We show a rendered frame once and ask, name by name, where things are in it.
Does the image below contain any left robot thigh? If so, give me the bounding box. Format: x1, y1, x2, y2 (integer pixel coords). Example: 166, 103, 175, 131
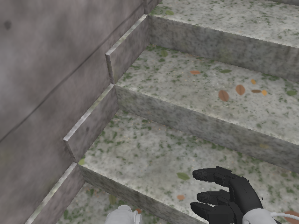
104, 209, 142, 224

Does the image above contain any left robot shin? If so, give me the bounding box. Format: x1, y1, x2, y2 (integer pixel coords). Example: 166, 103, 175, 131
107, 205, 133, 216

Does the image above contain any right robot forearm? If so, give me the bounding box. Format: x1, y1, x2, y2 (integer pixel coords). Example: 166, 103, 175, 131
242, 208, 281, 224

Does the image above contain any right robot hand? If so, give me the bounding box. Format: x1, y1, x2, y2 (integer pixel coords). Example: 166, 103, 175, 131
190, 166, 263, 224

